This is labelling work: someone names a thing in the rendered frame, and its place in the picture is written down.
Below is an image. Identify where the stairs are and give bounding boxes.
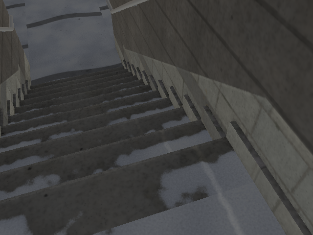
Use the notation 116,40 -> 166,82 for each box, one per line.
0,66 -> 212,201

